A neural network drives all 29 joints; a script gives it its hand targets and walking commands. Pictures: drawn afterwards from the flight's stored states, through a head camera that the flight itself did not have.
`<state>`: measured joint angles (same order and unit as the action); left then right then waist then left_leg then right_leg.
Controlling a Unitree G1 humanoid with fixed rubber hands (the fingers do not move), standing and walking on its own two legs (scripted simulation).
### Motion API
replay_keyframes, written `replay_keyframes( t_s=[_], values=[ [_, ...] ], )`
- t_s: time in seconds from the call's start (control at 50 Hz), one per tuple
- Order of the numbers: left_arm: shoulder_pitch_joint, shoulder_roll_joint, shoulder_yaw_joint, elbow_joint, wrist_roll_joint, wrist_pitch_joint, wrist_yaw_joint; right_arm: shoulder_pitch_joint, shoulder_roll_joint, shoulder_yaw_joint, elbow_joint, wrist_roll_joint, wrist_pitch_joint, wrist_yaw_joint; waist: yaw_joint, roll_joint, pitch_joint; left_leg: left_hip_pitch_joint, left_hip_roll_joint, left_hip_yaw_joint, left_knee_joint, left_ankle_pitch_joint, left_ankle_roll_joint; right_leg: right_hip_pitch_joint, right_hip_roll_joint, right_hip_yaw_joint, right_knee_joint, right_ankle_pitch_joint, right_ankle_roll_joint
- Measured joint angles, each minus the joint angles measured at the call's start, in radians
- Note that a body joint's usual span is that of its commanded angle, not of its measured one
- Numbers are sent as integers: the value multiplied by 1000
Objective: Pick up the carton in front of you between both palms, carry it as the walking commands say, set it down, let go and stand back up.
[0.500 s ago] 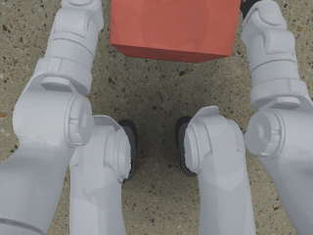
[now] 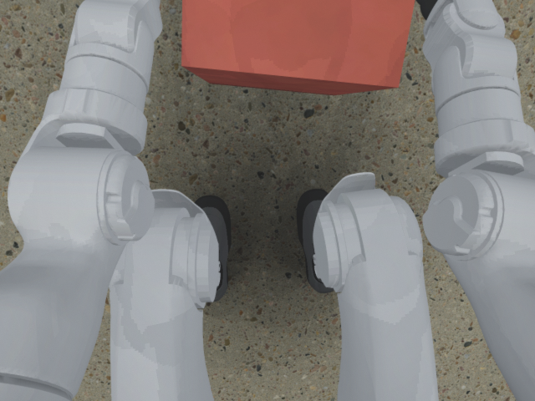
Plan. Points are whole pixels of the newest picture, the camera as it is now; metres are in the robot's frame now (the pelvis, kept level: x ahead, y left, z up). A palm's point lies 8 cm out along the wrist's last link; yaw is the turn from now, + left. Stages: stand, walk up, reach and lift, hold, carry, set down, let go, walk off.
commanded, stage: set down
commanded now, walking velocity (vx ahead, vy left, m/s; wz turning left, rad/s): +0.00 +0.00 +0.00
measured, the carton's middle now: out of the picture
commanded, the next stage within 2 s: let go in 1.28 s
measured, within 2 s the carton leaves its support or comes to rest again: neither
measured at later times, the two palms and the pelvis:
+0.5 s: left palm out of the picture +0.58 +0.14 -0.08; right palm out of the picture +0.53 -0.23 -0.08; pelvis +0.01 -0.01 +0.04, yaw +0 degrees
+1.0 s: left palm out of the picture +0.58 +0.15 +0.07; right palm out of the picture +0.53 -0.24 +0.08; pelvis +0.02 -0.01 +0.17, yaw +0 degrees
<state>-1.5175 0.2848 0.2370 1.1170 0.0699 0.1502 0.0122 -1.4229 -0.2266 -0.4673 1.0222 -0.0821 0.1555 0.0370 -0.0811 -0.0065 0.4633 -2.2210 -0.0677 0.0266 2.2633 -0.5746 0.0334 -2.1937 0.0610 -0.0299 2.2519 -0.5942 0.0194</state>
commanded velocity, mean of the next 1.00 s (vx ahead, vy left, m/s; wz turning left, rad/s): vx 0.00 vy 0.00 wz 0.00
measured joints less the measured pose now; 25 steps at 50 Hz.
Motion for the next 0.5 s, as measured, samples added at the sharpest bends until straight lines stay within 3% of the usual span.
replay_keyframes(
  t_s=[0.12,0.26,0.36,0.5],
  values=[
    [-2,86,-132,51,-142,-46,71,-7,-70,125,100,142,-78,-99,10,-4,45,19,2,-5,5,-15,-5,17,1,-5,3,-11,-5],
    [29,154,-245,27,-293,-63,71,28,-124,248,89,284,-107,-126,7,7,-22,-7,-2,-9,12,-32,-15,-13,-5,-12,15,-27,-19],
    [66,139,-228,-32,-283,-53,76,74,-109,277,7,311,-90,-143,2,4,-100,-15,4,-11,-17,-32,-22,-31,2,-10,-12,-19,-26],
    [142,98,-137,-112,-198,0,81,153,-66,260,-120,280,-23,-163,-5,7,-227,41,11,-15,-145,-21,-24,14,14,4,-136,1,-28]
  ],
)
